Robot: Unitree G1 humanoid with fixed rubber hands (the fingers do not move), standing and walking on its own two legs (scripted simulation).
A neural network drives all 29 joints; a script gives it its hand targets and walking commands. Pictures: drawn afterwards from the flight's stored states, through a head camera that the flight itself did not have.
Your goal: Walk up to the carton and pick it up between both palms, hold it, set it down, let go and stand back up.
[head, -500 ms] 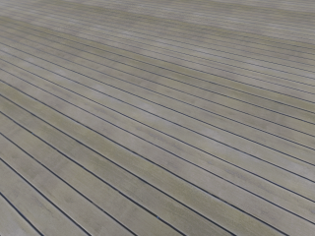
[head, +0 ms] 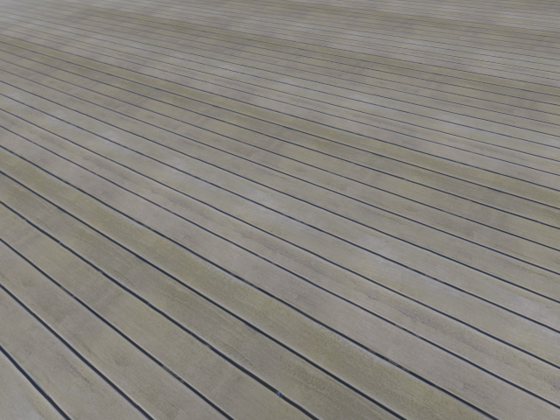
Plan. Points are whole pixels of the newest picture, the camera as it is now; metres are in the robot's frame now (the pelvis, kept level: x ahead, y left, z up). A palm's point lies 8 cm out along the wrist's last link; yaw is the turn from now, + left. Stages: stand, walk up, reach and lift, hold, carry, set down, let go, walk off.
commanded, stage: stand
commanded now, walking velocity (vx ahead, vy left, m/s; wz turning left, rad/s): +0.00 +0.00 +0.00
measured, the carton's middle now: out of the picture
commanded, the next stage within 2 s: walk up in 0.64 s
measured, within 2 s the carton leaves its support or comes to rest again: neither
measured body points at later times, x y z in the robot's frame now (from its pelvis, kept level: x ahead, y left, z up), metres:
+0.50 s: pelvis +0.00 -0.01 +0.00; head +0.00 -0.02 +0.45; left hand -0.02 +0.20 -0.16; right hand -0.03 -0.21 -0.17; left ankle -0.01 +0.17 -0.74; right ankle -0.02 -0.07 -0.74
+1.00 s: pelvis +0.00 -0.03 -0.02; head +0.01 -0.05 +0.43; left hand +0.03 +0.23 -0.16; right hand -0.02 -0.27 -0.18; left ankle -0.01 +0.17 -0.74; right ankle -0.03 -0.11 -0.69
